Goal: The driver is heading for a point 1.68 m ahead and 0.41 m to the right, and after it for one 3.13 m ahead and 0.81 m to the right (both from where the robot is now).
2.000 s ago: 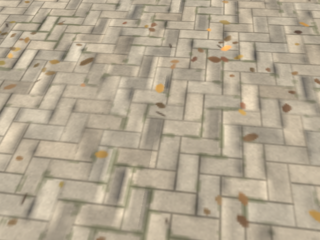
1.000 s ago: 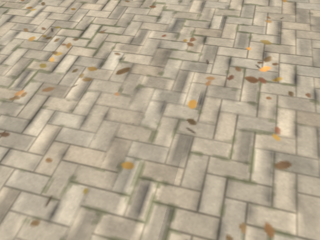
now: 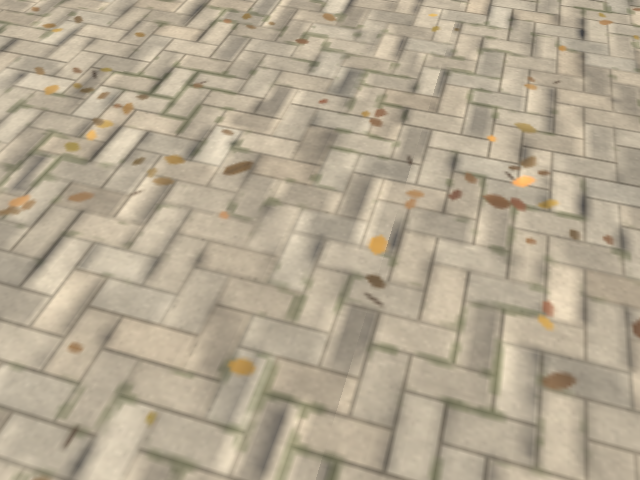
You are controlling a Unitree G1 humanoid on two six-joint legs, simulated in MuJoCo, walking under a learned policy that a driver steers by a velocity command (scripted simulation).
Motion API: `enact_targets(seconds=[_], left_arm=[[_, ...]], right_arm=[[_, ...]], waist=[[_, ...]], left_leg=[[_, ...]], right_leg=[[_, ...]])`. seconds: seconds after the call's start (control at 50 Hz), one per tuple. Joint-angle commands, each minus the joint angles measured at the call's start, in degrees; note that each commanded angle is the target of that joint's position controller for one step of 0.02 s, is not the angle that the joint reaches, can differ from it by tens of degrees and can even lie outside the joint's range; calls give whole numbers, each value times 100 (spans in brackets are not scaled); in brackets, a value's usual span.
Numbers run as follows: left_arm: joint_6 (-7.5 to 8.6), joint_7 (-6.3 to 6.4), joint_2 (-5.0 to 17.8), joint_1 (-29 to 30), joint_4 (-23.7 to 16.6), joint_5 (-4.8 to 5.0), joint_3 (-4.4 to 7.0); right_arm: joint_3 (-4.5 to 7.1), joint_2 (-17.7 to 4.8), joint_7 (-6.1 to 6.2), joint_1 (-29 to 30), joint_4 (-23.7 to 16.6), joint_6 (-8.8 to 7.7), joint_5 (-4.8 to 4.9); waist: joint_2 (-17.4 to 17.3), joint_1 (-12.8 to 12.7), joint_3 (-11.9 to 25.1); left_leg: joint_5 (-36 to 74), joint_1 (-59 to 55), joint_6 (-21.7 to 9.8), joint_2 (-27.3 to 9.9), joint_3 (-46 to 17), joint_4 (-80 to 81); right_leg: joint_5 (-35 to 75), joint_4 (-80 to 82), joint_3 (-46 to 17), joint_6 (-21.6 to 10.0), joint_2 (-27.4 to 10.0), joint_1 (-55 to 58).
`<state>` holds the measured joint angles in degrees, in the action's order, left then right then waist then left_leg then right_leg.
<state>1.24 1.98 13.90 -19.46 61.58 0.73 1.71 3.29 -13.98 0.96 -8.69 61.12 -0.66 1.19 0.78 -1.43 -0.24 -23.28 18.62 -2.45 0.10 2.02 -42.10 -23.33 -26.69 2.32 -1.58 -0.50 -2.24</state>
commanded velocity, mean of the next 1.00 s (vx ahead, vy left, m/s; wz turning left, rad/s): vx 0.43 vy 0.00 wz -0.35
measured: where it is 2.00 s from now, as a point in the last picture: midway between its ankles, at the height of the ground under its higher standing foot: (381, 445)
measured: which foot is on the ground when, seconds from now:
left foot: down 0.00-0.62, up 0.64-1.00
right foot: down 0.00-0.12, up 0.14-0.62, down 0.64-1.00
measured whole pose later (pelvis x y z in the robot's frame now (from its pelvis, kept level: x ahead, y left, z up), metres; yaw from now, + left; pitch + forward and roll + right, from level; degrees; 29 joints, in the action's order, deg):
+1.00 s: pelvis +0.45 -0.04 +0.01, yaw -24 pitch +2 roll +0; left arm 3.2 0.4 15.2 -18.2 46.9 1.0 4.4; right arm 2.6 -16.6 0.6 0.0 44.5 -6.2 -0.7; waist -2.3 -4.1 -2.4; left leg 3.1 36.6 3.0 -4.2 -6.6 -33.6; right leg -13.4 -20.8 -7.5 -5.1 7.0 -8.2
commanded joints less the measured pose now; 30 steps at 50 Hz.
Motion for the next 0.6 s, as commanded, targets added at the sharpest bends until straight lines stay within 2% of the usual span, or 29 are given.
enact_targets(seconds=[0.02,0.06,0.08,0.1,0.12,0.14,0.16,0.18,0.2,0.22,0.24,0.26,0.28,0.32,0.38,0.44,0.5,0.52,0.56,0.58,0.6], left_arm=[[221,2,945,-144,-214,40,219],[210,-59,966,-69,-269,90,242],[181,-89,1020,67,-315,92,254],[178,-106,1043,78,-359,53,250],[204,-108,964,199,-412,41,213],[255,-96,567,384,-697,-2,98],[366,-72,361,449,-861,60,58],[445,-107,542,508,-897,251,125],[486,-146,638,516,-869,311,152],[495,-142,629,505,-824,280,193],[461,-140,660,513,-798,228,249],[399,-173,619,410,-753,207,277],[340,-210,505,372,-725,193,276],[254,-241,378,554,-812,167,278],[245,-253,274,1136,-1130,138,243],[263,-334,176,1764,-1432,84,161],[267,-460,112,2249,-1732,78,103],[268,-508,119,2336,-1825,84,102],[263,-589,257,2248,-1955,91,167],[243,-616,394,2029,-1968,95,234],[217,-634,596,1498,-1886,107,344]], right_arm=[[66,-486,-139,1037,-596,-324,97],[61,-400,-218,847,-512,-410,98],[88,-376,-236,369,-309,-417,96],[187,-523,-225,-295,-37,-392,82],[313,-785,-198,-1044,166,-377,90],[457,-1398,-152,-1824,272,-396,49],[336,-1305,-226,-2028,331,-488,-40],[212,-1035,-232,-1452,210,-584,-52],[125,-758,-239,-981,46,-633,-31],[62,-625,-251,-672,-43,-651,-50],[9,-493,-253,-549,-77,-661,-83],[-30,-390,-232,-583,-53,-641,-130],[-40,-392,-200,-738,-10,-634,-164],[-29,-544,-117,-970,51,-626,-209],[-28,-663,-15,-927,-30,-600,-248],[-19,-749,56,-1038,-90,-583,-203],[4,-777,76,-1389,-29,-509,-132],[19,-808,77,-1430,-34,-468,-115],[61,-959,101,-1295,-139,-393,-111],[90,-1049,126,-1218,-211,-350,-116],[116,-1130,152,-1107,-301,-293,-139]], waist=[[620,-121,-1345],[465,21,-1064],[460,263,-833],[426,517,-490],[149,889,-117],[-1369,1095,220],[-1676,1010,648],[-1061,712,136],[-764,539,-234],[-527,392,-423],[-500,310,-530],[-623,239,-492],[-634,241,-451],[-441,251,-504],[-317,299,-701],[-325,455,-799],[-224,562,-911],[-248,536,-900],[-457,309,-634],[-622,121,-375],[-760,-200,-15]], left_leg=[[-531,1947,-142,-521,-251,-347],[-39,975,-124,-336,132,586],[620,-129,-78,-63,443,1024],[943,-1254,-46,278,622,1084],[964,-2173,-184,110,227,1258],[156,-3008,-879,-1301,-2241,2285],[-106,-3219,-1466,-2172,-4324,3183],[-417,-2822,-1402,-2259,-3940,3154],[-251,-2390,-1133,-2027,-3055,3164],[90,-2062,-917,-1829,-2417,3268],[709,-1798,-702,-1587,-1768,3337],[1200,-1659,-549,-1374,-1236,3355],[1679,-1632,-515,-1283,-917,3369],[2315,-1644,-588,-1280,-537,3459],[2613,-1584,-614,-1295,-123,3648],[2816,-1550,-561,-1281,352,3794],[3382,-2101,-544,-1443,652,3547],[3751,-2319,-524,-1508,739,3376],[5533,-2601,-440,-1588,939,2774],[6571,-2704,-395,-1618,1006,2287],[7276,-2671,-353,-1618,1048,1493]], right_leg=[[-789,1761,-2205,-1138,-1999,-24],[-76,1469,-1485,-901,-1579,-226],[250,1210,-1113,-787,-1335,-794],[1063,742,-858,-692,-1077,-1289],[1919,-331,-430,-466,-760,-1698],[1287,-2568,270,67,-6,-2910],[-941,-4041,-525,120,388,-3528],[-733,-4695,-968,-58,32,-4048],[-147,-4689,-957,-235,-260,-4098],[406,-4425,-905,-308,-473,-4033],[767,-4085,-903,-326,-615,-3797],[1004,-3897,-864,-320,-656,-3538],[1162,-3818,-803,-284,-642,-3456],[1457,-3609,-789,-155,-605,-3684],[2056,-2675,-785,-14,-553,-4005],[2609,-1739,-320,-14,-513,-3782],[2512,-1216,-40,-167,-444,-3905],[2354,-1093,47,-245,-398,-3903],[1930,-981,334,-452,-138,-3423],[1683,-1038,487,-569,58,-3018],[1452,-1093,577,-703,267,-2360]])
